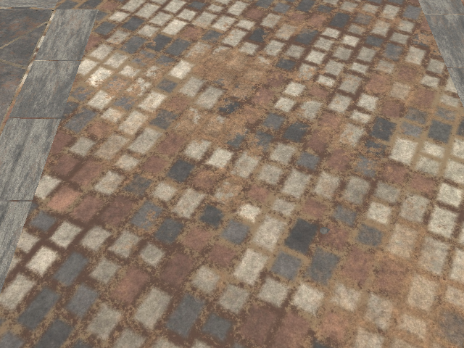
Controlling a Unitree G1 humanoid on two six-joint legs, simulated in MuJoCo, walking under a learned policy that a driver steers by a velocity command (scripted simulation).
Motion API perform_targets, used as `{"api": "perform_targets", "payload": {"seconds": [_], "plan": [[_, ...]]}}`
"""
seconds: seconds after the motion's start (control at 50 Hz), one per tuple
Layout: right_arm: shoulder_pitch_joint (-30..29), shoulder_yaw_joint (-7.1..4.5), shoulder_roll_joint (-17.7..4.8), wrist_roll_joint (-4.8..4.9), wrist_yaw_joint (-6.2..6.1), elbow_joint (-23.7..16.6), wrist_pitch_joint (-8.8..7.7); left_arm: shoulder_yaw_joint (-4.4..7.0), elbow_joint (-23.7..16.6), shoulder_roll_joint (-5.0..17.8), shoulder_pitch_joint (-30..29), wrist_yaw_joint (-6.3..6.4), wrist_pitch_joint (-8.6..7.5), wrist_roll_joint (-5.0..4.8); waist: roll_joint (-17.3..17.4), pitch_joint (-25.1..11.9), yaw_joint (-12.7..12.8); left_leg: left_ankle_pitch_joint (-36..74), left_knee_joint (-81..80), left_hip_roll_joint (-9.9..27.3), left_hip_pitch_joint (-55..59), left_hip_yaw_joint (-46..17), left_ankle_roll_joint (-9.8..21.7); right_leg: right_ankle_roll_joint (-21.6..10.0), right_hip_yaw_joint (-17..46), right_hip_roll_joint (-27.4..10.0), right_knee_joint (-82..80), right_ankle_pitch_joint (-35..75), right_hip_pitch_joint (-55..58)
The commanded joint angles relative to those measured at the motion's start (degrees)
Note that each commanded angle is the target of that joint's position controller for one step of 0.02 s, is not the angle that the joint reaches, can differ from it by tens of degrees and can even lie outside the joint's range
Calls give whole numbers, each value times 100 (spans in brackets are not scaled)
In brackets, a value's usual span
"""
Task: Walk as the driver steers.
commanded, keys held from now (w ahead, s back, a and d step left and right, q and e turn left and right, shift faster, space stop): w+e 0.30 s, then w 0.70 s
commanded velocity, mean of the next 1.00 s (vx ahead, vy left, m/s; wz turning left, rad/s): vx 0.50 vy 0.00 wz -0.31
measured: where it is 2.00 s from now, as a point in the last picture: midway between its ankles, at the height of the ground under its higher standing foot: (296, 167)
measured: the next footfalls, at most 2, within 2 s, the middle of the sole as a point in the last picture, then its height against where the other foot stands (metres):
left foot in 0.42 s outside the picture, level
right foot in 0.92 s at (313, 279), level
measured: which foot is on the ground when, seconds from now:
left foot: up 0.00-0.40, down 0.42-0.94, up 0.96-1.00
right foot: down 0.00-0.42, up 0.44-0.90, down 0.92-1.00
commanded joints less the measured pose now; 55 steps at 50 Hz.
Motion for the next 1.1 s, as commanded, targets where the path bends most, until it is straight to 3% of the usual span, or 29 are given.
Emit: {"api": "perform_targets", "payload": {"seconds": [0.02, 0.04, 0.06, 0.14, 0.22, 0.3, 0.36, 0.4, 0.42, 0.44, 0.46, 0.48, 0.5, 0.52, 0.58, 0.64, 0.7, 0.78, 0.84, 0.88, 0.9, 0.92, 0.94, 0.96, 0.98, 1.0, 1.02, 1.04, 1.1], "plan": [[-548, -62, -650, 70, 37, -802, -425, 254, -129, 902, 1146, 28, -158, 23, -21, -1098, 491, 449, 1089, 98, -3309, -799, 256, -1264, 3262, -1703, -2099, 116, 3467], [-505, -111, -725, -82, -4, -731, -391, 190, -208, 686, 785, 57, -165, 46, -40, -890, 275, 694, 585, 271, -2883, -811, 226, -1143, 2750, -1497, -2143, 671, 2773], [-388, -136, -746, -120, 8, -704, -316, 154, -320, 622, 592, 88, -165, 114, -173, -791, 109, 860, 386, 348, -2510, -837, 193, -1121, 2537, -1370, -2266, 1012, 2295], [-603, -83, -485, -210, -5, -829, -129, 215, -319, 843, 718, 223, -197, 69, -110, -581, 50, 1537, -726, 213, -2344, -657, -147, -1139, 1951, -1114, -2505, 1767, 1600], [-1423, 24, -283, -171, 56, -1041, -158, 240, -232, 892, 1007, 317, -140, 16, -352, -401, 377, 2982, -2492, -124, -2003, -609, -243, -787, 1623, -759, -2417, 1099, 1372], [-1841, -3, -439, -71, 155, -1221, -243, 253, -94, 890, 1340, 331, -86, -27, -476, -350, 538, 3170, -3262, -326, -1688, -719, -149, -654, 2064, -925, -2074, 608, 1638], [-1567, -66, -607, -76, 220, -1165, -327, 229, -28, 791, 1370, 358, -55, 14, -685, -400, 405, 2691, -3479, -297, -1432, -705, 80, -538, 2390, -1170, -1639, 707, 2121], [-806, -175, -762, -143, 191, -958, -380, 161, -38, 608, 1307, 341, -34, 44, -726, -711, 10, 2528, -3769, -362, -332, -502, 374, -315, 2240, -865, -868, 1523, 2108], [-42, -245, -1012, -235, 159, -882, -404, 50, -123, 352, 1290, 322, -48, 107, -342, -1412, -339, 2491, -3608, 361, 957, -1194, 737, -103, 1889, -550, 486, 1178, 1599], [710, -400, -1559, -290, 160, -665, -339, -45, -177, 36, 2101, 330, -116, -24, 1324, -2199, -167, 1486, -3933, 1550, 2986, -3636, 1723, 387, 1162, 301, 2564, -614, -386], [906, -325, -1182, -94, 223, -535, -307, -29, -116, 360, 2117, 342, -157, -84, 1646, -2106, -275, -50, -4632, 1873, 3161, -5027, 1888, 453, 1340, 242, 3449, -2143, -1429], [587, -211, -811, -38, 213, -602, -278, 71, -164, 752, 1520, 330, -162, -113, 962, -1258, -375, -456, -4744, 1687, 2502, -4362, 1634, 423, 1441, -36, 3775, -1740, -1795], [262, -145, -667, -101, 196, -680, -225, 58, -274, 753, 1032, 334, -158, -46, 520, -837, -315, -10, -4764, 1438, 1805, -3565, 1442, 405, 1173, -273, 3687, -1337, -1704], [38, -91, -540, -147, 192, -667, -192, 54, -366, 682, 739, 317, -179, 48, 382, -453, -200, 579, -4907, 1207, 1151, -3040, 1421, 398, 1063, -438, 3310, -1038, -1614], [-81, -21, -405, -160, 161, -610, -219, 29, -314, 412, 900, 258, -163, 57, 683, -439, 86, 1725, -5201, 821, 493, -2196, 1383, 432, 842, -741, 2561, -622, -991], [93, -87, -684, -89, 113, -484, -230, -57, -462, 230, 513, 257, -174, 102, 538, -366, 20, 2482, -5425, 862, 465, -1739, 1522, 563, 666, -836, 1694, -133, -1140], [259, -103, -804, -44, 80, -381, -167, -126, -554, 103, -2, 213, -224, 92, 481, -310, -156, 2788, -5485, 710, 490, -1230, 1386, 615, 517, -782, 597, 783, -937], [672, -96, -889, 13, 79, -183, -80, -140, -701, 110, -643, 119, -271, 20, 480, -175, -405, 2854, -5365, 738, 666, -988, 1266, 618, 335, -575, -317, 1364, -571], [820, -111, -961, 37, 65, -64, 18, -112, -835, 203, -900, 37, -306, -2, 538, -78, -380, 3081, -5119, 982, 1133, -1085, 1170, 439, 327, -487, -687, 978, -547], [728, -142, -1072, 45, 34, -40, 82, -36, -772, 369, -563, 21, -327, 20, 598, -256, -84, 4019, -4643, 1011, 1311, -1010, 1042, 255, 206, -333, -948, 700, 64], [653, -126, -1048, 58, 19, -49, 104, 65, -588, 539, 42, 47, -325, 58, 526, -624, 266, 4858, -3931, 809, 1210, -775, 918, 105, 66, -189, -1148, 777, 976], [632, -49, -868, -3, 6, -111, 96, 198, -356, 833, 935, 102, -310, 98, 384, -1268, 662, 4740, -2782, 533, 608, -531, 728, -119, 316, -456, -999, 927, 2401], [963, 130, -355, -128, 19, -329, 5, 323, -273, 1416, 1745, 159, -271, 224, -721, -2229, 746, 2728, -579, -110, -1399, -170, 345, -844, 2395, -1954, -883, 811, 4640], [1113, 193, -252, -79, 47, -292, -114, 291, -161, 1292, 1936, 138, -233, 113, -1612, -2713, 711, -474, 655, -622, -2640, -655, 236, -1370, 4340, -2549, -1730, -57, 5188], [710, 44, -791, 57, 91, -365, -186, 159, -174, 930, 1673, 129, -226, 78, -1044, -1937, 757, -344, 1125, -258, -3244, -928, 296, -1139, 3900, -2350, -1912, -605, 4643], [259, 39, -820, 110, 113, -487, -213, 95, -210, 764, 1326, 136, -222, 78, -746, -1295, 656, 153, 1020, -5, -3329, -765, 343, -958, 3118, -2101, -2019, -449, 3877], [68, 41, -749, 36, 105, -511, -200, 47, -212, 639, 991, 113, -229, 115, -392, -855, 476, 566, 673, 175, -3148, -673, 314, -874, 2595, -1852, -2225, -29, 3093], [75, 9, -719, -42, 91, -489, -145, 2, -228, 491, 746, 93, -261, 149, -402, -651, 281, 856, 334, 334, -2829, -716, 278, -805, 2238, -1661, -2419, 367, 2536], [278, 56, -424, -65, 76, -412, 26, 26, -128, 521, 572, 81, -367, 128, -477, -518, -14, 1275, -97, 405, -2343, -666, 120, -886, 1657, -1496, -2845, 1004, 1798]]}}
Keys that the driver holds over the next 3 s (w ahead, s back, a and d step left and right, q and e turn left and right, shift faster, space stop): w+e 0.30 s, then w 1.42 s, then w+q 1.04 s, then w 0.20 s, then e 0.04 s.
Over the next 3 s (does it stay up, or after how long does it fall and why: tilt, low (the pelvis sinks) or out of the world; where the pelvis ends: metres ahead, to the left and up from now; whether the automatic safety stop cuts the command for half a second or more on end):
stays up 1.62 -0.18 0.00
